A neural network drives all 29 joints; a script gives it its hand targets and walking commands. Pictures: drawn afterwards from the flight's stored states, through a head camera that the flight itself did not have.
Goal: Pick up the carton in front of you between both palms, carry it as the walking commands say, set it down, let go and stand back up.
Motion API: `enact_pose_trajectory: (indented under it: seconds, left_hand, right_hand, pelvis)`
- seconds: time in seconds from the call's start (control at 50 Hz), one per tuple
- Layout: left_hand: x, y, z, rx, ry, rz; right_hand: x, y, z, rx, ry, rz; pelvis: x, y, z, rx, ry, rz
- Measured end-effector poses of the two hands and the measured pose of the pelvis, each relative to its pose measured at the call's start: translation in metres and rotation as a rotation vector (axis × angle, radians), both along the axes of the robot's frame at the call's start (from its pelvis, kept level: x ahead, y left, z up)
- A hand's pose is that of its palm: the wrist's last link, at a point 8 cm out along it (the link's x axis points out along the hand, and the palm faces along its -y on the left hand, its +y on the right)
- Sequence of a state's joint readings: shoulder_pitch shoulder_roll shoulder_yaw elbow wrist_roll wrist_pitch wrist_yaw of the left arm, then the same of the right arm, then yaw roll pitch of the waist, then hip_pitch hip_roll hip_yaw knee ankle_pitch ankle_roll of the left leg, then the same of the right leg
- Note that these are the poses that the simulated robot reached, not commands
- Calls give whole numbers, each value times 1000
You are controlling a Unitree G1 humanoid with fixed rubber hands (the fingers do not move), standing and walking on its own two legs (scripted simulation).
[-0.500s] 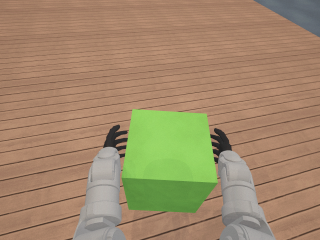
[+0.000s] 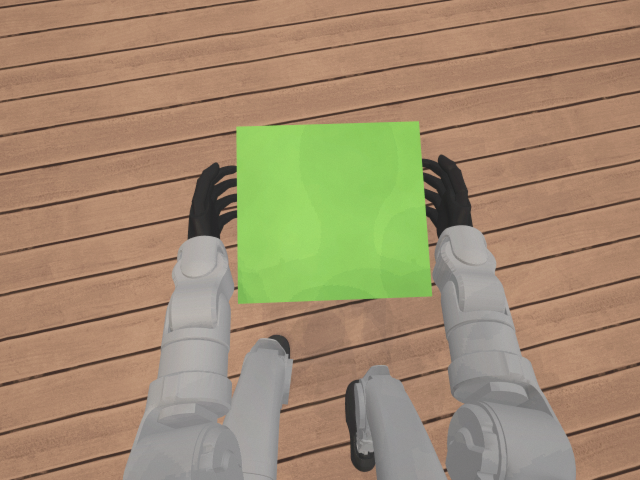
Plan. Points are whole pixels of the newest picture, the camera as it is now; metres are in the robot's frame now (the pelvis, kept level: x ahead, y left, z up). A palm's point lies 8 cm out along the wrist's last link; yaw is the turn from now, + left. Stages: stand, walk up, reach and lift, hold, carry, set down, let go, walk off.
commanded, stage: set down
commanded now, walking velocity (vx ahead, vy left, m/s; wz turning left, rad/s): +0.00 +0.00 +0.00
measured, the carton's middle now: (327, 227) +0.42 +0.03 -0.15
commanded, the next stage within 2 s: none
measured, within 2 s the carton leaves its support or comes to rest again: neither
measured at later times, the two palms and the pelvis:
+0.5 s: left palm (208, 229) +0.41 +0.21 -0.21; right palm (396, 213) +0.47 -0.08 -0.21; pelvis -0.02 -0.01 -0.12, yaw -3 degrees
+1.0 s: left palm (211, 238) +0.43 +0.24 -0.36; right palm (361, 211) +0.51 -0.04 -0.35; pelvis -0.05 -0.01 -0.23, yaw -4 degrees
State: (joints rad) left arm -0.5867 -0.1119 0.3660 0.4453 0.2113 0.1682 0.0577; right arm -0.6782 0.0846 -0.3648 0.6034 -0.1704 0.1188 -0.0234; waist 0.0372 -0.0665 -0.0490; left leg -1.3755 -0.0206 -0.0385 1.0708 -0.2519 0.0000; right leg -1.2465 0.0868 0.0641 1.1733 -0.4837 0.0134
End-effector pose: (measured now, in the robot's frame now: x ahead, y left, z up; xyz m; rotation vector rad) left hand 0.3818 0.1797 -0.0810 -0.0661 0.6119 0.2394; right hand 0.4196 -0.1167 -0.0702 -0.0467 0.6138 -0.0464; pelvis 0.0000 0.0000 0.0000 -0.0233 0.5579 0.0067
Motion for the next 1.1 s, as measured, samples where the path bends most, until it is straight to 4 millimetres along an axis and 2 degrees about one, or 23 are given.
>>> enact_pose_trajectory:
  seconds: [0.16, 0.3, 0.58, 0.88, 1.1]
  left_hand:
    - [14, 7, -33, -16, 19, 27]
    - [22, 19, -68, -6, 50, 41]
    - [37, 39, -160, 2, 63, 70]
    - [47, 58, -247, 2, 91, 107]
    - [54, 69, -315, 15, 123, 121]
  right_hand:
    - [19, 8, -32, 21, 21, 1]
    - [34, 20, -70, 13, 48, 28]
    - [57, 42, -165, 4, 60, 70]
    - [84, 64, -248, -18, 84, 130]
    - [99, 78, -316, -45, 109, 181]
  pelvis:
    - [-2, -10, -39, -1, 91, -9]
    - [-6, -13, -68, -7, 159, -16]
    - [-22, -9, -136, -18, 249, -32]
    - [-42, -6, -202, -24, 253, -45]
    - [-48, -8, -243, -13, 229, -58]
